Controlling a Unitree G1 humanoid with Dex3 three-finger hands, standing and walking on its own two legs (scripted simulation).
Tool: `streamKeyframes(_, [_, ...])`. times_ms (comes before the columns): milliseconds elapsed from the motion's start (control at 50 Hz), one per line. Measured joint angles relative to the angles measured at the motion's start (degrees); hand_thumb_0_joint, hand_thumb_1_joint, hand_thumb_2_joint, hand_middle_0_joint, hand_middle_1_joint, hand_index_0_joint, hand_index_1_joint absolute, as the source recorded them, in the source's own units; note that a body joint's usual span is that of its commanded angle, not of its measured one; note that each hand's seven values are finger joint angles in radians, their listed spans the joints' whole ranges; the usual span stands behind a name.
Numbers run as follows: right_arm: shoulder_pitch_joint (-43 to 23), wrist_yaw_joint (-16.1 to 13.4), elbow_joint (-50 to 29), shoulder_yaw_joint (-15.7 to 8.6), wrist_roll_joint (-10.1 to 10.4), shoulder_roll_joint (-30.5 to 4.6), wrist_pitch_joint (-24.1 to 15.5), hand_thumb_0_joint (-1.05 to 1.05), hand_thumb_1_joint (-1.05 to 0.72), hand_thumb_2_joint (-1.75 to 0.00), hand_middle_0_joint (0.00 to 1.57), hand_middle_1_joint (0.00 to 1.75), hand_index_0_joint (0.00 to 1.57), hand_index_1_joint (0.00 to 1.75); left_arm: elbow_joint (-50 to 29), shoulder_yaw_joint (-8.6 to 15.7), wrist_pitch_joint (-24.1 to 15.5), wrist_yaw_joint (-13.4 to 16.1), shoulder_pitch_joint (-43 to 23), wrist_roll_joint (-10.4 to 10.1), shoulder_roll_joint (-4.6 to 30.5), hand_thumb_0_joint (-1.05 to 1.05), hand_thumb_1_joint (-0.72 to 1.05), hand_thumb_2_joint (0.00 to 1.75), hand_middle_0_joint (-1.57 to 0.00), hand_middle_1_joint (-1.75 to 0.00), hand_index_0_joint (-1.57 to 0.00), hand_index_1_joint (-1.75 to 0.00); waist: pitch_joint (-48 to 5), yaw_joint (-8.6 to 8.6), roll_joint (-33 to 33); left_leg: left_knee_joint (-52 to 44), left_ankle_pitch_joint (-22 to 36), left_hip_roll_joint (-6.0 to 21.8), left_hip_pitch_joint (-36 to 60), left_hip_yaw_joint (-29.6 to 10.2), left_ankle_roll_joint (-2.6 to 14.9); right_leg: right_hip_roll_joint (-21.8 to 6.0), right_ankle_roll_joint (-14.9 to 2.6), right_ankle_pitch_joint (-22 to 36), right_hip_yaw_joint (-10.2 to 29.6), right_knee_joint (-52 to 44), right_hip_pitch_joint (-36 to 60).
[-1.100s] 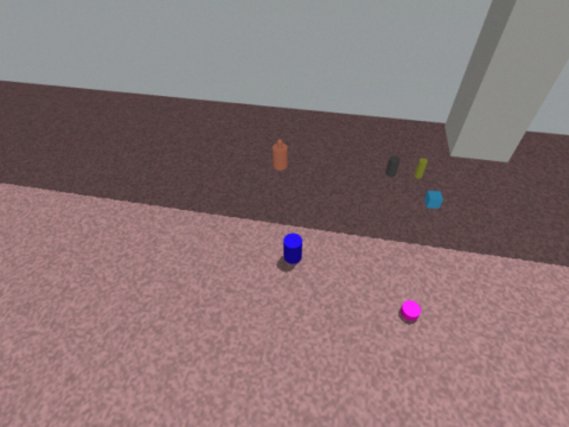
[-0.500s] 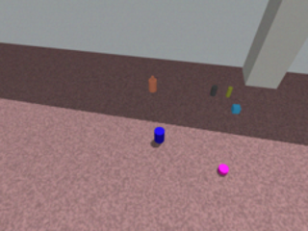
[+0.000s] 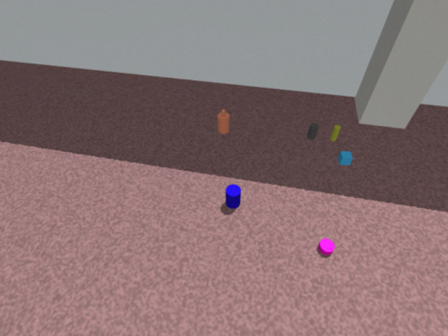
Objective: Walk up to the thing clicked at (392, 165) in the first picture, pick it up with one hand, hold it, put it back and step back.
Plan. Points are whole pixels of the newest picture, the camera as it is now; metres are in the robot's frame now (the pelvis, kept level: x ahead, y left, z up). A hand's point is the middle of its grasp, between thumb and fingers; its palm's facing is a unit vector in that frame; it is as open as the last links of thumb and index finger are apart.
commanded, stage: stand
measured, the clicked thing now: (312, 131) +1.48 -0.55 -0.73
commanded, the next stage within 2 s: walk up in 0.02 s
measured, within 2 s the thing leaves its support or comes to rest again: neither
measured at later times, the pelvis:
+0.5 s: pelvis -0.01 +0.04 -0.02, yaw -28 degrees
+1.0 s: pelvis +0.02 +0.06 -0.03, yaw -54 degrees
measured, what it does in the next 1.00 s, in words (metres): steps on the spot, turning right: right foot, then left foot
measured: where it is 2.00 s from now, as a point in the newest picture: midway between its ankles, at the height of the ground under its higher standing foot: outside the picture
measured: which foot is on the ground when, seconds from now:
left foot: down 0.00-0.58, up 0.60-0.88, down 0.90-1.00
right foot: down 0.00-0.22, up 0.24-0.54, down 0.56-0.90, up 0.92-1.00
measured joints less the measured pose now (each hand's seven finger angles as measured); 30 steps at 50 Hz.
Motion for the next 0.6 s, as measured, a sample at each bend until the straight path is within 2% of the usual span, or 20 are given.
streamKeyframes(20, [-0.04, -0.01, -0.03, -0.01, 0.00, 0.00, 0.02, 0.00, -0.90, -0.90, 0.20, 0.30, 0.20, 0.30, -0.01, 0.01, 0.00, 0.01, -0.04, 0.00, 0.00, 0.01, 0.91, 0.90, -0.20, -0.30, -0.21, -0.30, 0.01, 0.00, 0.01, 0.04, -0.04, 0.01, 0.03, 0.00, 0.00, 0.01, 0.00, -0.01, -0.01, -0.01, 0.05])
streamKeyframes(60, [-1.13, 0.84, -1.78, -1.49, -0.31, -0.50, 0.89, 0.00, -0.90, -0.90, 0.20, 0.30, 0.20, 0.30, -2.81, 0.83, 0.71, -0.22, 1.40, 0.55, -0.13, 0.01, 0.91, 0.90, -0.20, -0.30, -0.21, -0.30, 0.51, 0.73, 0.52, 3.15, -1.72, 0.76, -1.61, 1.83, 0.09, 0.75, -0.18, -0.67, 1.85, 2.58, -2.13])
streamKeyframes(100, [-2.83, 1.27, -4.76, -3.01, -0.05, -1.61, 1.37, 0.00, -0.90, -0.90, 0.20, 0.30, 0.20, 0.30, -5.64, 1.49, 1.00, -0.39, 3.10, 1.20, -0.25, 0.01, 0.91, 0.90, -0.21, -0.30, -0.21, -0.30, 1.72, 0.66, 1.55, 8.12, -4.31, 1.49, -4.18, 2.94, 0.44, 1.83, -0.20, -1.64, 3.97, 6.09, -4.93])
streamKeyframes(160, [-4.91, 1.73, -9.11, -4.69, 0.08, -3.11, 1.77, 0.00, -0.90, -0.90, 0.20, 0.30, 0.20, 0.30, -9.44, 2.30, 1.39, -0.34, 5.56, 1.98, -0.04, 0.01, 0.90, 0.90, -0.21, -0.30, -0.21, -0.30, 2.94, 1.07, 2.10, 14.00, -8.95, -0.25, -7.29, 1.09, 0.92, 3.36, 0.40, -2.56, 8.15, 10.63, -9.11])
streamKeyframes(200, [-5.48, 1.85, -11.44, -5.34, 0.08, -3.39, 1.65, 0.00, -0.90, -0.90, 0.20, 0.30, 0.20, 0.30, -11.54, 2.68, 1.77, -0.27, 6.81, 2.11, 0.68, 0.01, 0.90, 0.90, -0.21, -0.30, -0.21, -0.30, 3.23, 1.10, 1.44, 14.70, -7.46, -1.60, -8.01, 1.09, 2.19, 4.06, 1.04, -2.90, 10.88, 12.83, -11.28])
streamKeyframes(220, [-5.34, 1.79, -12.49, -5.59, -0.05, -3.17, 1.50, 0.00, -0.90, -0.90, 0.20, 0.30, 0.20, 0.30, -12.36, 2.87, 2.11, -0.12, 7.04, 2.06, 1.25, 0.01, 0.90, 0.90, -0.21, -0.30, -0.21, -0.30, 3.40, 0.98, 0.64, 14.60, -7.28, -1.82, -7.93, 2.14, 2.78, 4.11, 0.74, -3.05, 11.69, 14.53, -12.41])
streamKeyframes(240, [-4.93, 1.74, -13.55, -5.73, -0.22, -2.99, 1.52, 0.00, -0.90, -0.90, 0.20, 0.30, 0.20, 0.30, -13.03, 3.11, 2.48, 0.15, 7.09, 2.11, 1.59, 0.01, 0.90, 0.90, -0.21, -0.30, -0.21, -0.30, 3.50, 0.95, 0.22, 14.49, -7.70, -1.60, -7.73, 3.24, 3.15, 4.14, 0.30, -6.38, 10.91, 17.78, -13.98])
streamKeyframes(280, [-3.98, 1.87, -15.28, -6.03, -0.61, -2.61, 1.87, 0.00, -0.90, -0.90, 0.20, 0.30, 0.20, 0.30, -14.31, 3.35, 3.00, 0.41, 7.24, 2.26, 1.99, 0.01, 0.91, 0.90, -0.21, -0.30, -0.21, -0.30, 3.72, 0.78, 0.45, 13.59, -8.04, -0.16, -6.71, 5.21, 3.54, 3.98, -0.31, -12.91, 6.63, 26.90, -17.51])
streamKeyframes(300, [-3.37, 1.86, -15.99, -6.08, -0.76, -2.31, 1.98, 0.00, -0.90, -0.90, 0.20, 0.30, 0.20, 0.30, -15.01, 3.49, 3.15, 0.22, 7.30, 2.21, 2.28, 0.01, 0.91, 0.90, -0.20, -0.30, -0.21, -0.30, 3.88, 0.61, 0.52, 12.65, -7.79, 0.54, -5.92, 6.10, 3.57, 3.52, -0.65, -13.99, 4.58, 30.62, -18.78])
streamKeyframes(340, [-1.91, 1.77, -17.20, -6.00, -0.97, -1.75, 2.02, 0.00, -0.90, -0.90, 0.20, 0.30, 0.20, 0.30, -16.54, 3.81, 3.22, -0.66, 7.45, 1.77, 2.99, 0.01, 0.91, 0.90, -0.20, -0.30, -0.21, -0.30, 4.13, 0.35, 0.32, 10.63, -7.12, 1.52, -4.38, 8.04, 3.45, 1.85, -1.10, -12.22, 1.62, 34.34, -20.24])
streamKeyframes(440, [1.82, 2.35, -20.63, -5.74, -1.22, -1.89, 2.11, 0.00, -0.90, -0.90, 0.20, 0.30, 0.20, 0.30, -19.90, 3.81, 3.11, -2.57, 8.06, 1.20, 3.87, 0.01, 0.91, 0.90, -0.20, -0.30, -0.21, -0.30, 5.03, -0.91, 0.47, 10.16, -8.05, 3.11, -2.44, 13.38, 3.02, -1.87, -0.96, -7.67, -1.55, 28.24, -18.65])
streamKeyframes(540, [5.63, 3.01, -23.59, -6.10, -1.11, -2.86, 3.14, 0.00, -0.90, -0.90, 0.20, 0.30, 0.20, 0.30, -22.20, 3.84, 2.75, -2.43, 8.23, 1.30, 4.29, 0.01, 0.91, 0.90, -0.20, -0.30, -0.21, -0.30, 4.83, -2.70, 1.43, 17.35, -13.16, 5.61, -4.23, 18.11, 2.06, -1.60, -2.10, -8.97, -3.91, 20.22, -13.96])
streamKeyframes(560, [6.39, 3.04, -23.91, -6.22, -0.88, -3.31, 3.31, 0.00, -0.90, -0.90, 0.20, 0.30, 0.20, 0.30, -22.62, 3.98, 2.39, -2.22, 8.04, 1.40, 4.20, 0.01, 0.91, 0.90, -0.20, -0.30, -0.21, -0.30, 4.87, -3.00, 2.34, 20.20, -14.82, 6.90, -5.20, 18.40, 1.71, -0.62, -2.39, -7.15, -4.07, 18.89, -13.16])
streamKeyframes(580, [6.83, 2.99, -23.78, -6.47, -0.56, -3.79, 3.56, 0.00, -0.90, -0.90, 0.20, 0.30, 0.20, 0.30, -23.09, 4.03, 1.94, -1.91, 7.53, 1.55, 3.85, 0.01, 0.91, 0.90, -0.20, -0.30, -0.21, -0.30, 5.52, -3.27, 3.85, 24.31, -15.55, 8.57, -6.72, 17.06, 1.46, 0.70, -2.39, -6.59, -4.38, 19.27, -13.03])
streamKeyframes(600, [7.02, 2.89, -23.41, -6.53, -0.28, -3.84, 4.10, 0.00, -0.90, -0.90, 0.20, 0.30, 0.20, 0.30, -24.03, 3.98, 1.42, -1.58, 7.39, 1.66, 3.82, 0.01, 0.91, 0.90, -0.20, -0.30, -0.21, -0.30, 5.91, -2.90, 4.07, 29.60, -17.49, 7.86, -9.06, 13.56, 0.62, 1.30, -2.49, -6.95, -3.66, 20.45, -13.58])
